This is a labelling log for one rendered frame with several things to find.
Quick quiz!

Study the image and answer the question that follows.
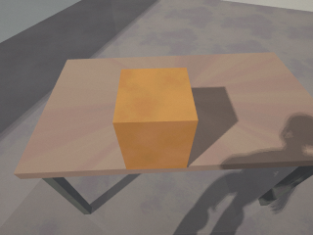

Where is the table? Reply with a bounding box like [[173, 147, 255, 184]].
[[14, 52, 313, 214]]

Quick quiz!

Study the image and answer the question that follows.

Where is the carton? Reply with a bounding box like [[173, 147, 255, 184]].
[[112, 68, 199, 169]]

